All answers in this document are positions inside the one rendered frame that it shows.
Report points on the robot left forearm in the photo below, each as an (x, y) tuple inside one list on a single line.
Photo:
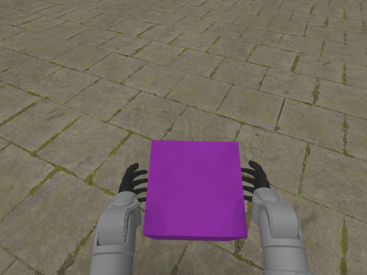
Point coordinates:
[(114, 243)]

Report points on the right robot hand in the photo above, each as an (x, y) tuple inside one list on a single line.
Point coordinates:
[(259, 181)]

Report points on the left robot hand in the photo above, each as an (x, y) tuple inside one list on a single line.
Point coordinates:
[(128, 184)]

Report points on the carton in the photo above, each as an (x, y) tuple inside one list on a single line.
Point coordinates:
[(195, 192)]

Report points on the robot right forearm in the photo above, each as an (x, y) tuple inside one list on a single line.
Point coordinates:
[(280, 234)]

